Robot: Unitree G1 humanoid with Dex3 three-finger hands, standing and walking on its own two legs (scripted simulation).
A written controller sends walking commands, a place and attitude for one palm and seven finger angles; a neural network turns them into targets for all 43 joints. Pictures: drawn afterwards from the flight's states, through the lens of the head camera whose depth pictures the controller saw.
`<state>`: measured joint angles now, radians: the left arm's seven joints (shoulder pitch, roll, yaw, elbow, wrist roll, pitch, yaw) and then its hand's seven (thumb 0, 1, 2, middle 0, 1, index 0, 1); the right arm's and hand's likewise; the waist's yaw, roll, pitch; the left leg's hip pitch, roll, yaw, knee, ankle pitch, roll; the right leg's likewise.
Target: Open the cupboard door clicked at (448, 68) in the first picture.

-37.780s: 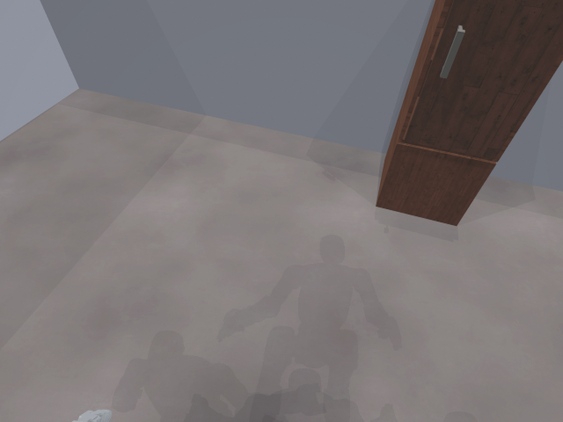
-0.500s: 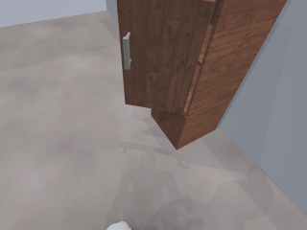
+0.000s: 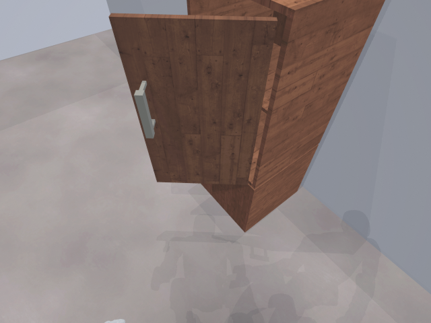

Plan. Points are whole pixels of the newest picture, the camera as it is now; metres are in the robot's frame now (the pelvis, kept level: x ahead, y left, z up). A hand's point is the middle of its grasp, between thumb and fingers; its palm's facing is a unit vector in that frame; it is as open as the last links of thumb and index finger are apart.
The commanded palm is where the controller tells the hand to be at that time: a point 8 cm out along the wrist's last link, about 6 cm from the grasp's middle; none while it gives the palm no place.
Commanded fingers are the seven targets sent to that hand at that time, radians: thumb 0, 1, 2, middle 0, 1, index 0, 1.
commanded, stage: come to a stop and stand still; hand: left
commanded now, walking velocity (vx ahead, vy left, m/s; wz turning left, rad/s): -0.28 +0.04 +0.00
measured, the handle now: (147, 110) +0.60 +0.20 +0.03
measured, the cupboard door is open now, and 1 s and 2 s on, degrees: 50 50 50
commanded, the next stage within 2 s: look again from close up in 1.02 s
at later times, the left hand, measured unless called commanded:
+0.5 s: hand out of the picture +0.04 +0.20 -0.18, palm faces +0.08 -0.97 -0.24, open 7.3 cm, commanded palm none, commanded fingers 0.00 0.90 0.90 -0.20 -0.30 -0.20 -0.30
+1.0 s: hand out of the picture +0.00 +0.17 -0.17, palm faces +0.01 -0.98 -0.21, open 7.3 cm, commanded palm none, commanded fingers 0.00 0.90 0.90 -0.20 -0.30 -0.20 -0.30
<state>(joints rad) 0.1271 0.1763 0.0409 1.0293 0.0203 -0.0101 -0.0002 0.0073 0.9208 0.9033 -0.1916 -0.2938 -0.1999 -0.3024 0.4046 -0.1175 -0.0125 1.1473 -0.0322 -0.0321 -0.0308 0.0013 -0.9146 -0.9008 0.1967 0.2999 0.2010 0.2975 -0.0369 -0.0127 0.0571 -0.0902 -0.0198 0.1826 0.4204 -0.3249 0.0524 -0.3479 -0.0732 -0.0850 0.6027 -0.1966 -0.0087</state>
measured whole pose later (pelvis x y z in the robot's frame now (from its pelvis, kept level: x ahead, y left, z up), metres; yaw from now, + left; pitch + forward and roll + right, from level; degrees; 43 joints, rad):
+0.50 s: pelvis +0.01 +0.00 +0.00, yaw +1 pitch -1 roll +1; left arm 0.22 0.19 0.04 1.07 0.01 0.02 0.03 0.00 0.92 0.90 -0.19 -0.29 -0.20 -0.30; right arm 0.17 -0.17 -0.04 1.05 -0.01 0.02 -0.04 0.01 -0.92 -0.90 0.20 0.30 0.20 0.30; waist 0.02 -0.01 0.05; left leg -0.20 0.01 0.12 0.53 -0.32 0.02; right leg -0.22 -0.04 -0.04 0.56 -0.33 0.00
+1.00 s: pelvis -0.01 +0.00 +0.00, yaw +0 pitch -1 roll +1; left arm 0.29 0.16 -0.02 1.05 0.01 0.00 0.02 0.01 0.91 0.90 -0.20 -0.29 -0.21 -0.30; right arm 0.29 -0.18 0.01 1.06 -0.02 0.00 -0.01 0.00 -0.92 -0.90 0.20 0.30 0.20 0.30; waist 0.00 0.01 0.03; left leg -0.20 0.02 0.13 0.46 -0.24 0.02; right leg -0.23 -0.02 -0.04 0.51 -0.26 -0.01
